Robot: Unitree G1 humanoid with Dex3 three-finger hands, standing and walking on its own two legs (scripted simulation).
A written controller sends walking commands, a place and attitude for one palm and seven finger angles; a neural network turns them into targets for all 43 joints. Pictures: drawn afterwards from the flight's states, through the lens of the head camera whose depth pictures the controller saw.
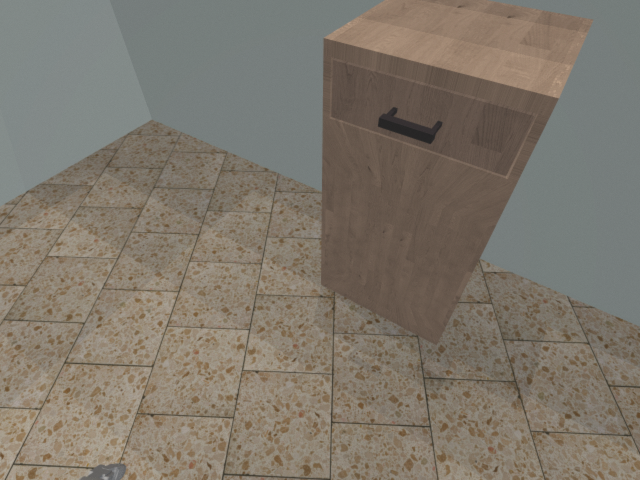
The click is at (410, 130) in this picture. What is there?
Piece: drawer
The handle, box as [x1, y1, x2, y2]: [378, 107, 442, 143]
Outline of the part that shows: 379,117 378,126 429,143 434,138 434,135 442,122 437,121 431,129 394,117 393,115 396,112 397,108 394,107 386,114 383,113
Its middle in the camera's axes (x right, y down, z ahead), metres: +0.19 -0.24 +0.81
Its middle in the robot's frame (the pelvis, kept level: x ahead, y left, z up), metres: +0.78 -0.15 +0.04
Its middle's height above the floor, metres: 0.81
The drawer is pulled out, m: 0.00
